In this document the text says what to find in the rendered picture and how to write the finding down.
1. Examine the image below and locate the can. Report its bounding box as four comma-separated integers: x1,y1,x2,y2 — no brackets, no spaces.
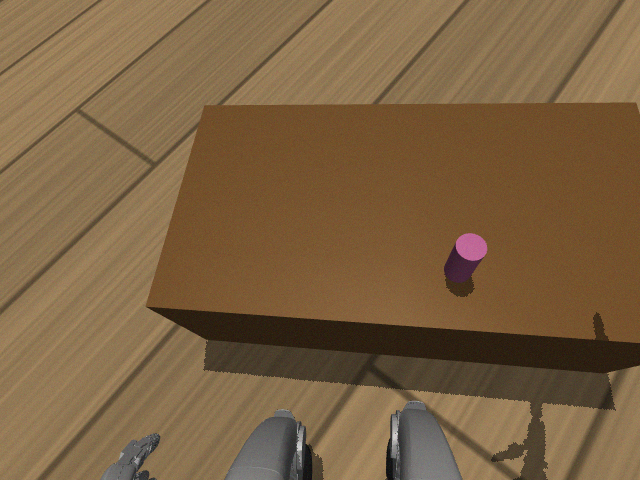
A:
444,233,487,283

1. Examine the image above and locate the left robot hand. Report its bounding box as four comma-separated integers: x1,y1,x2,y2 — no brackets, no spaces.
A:
100,433,160,480

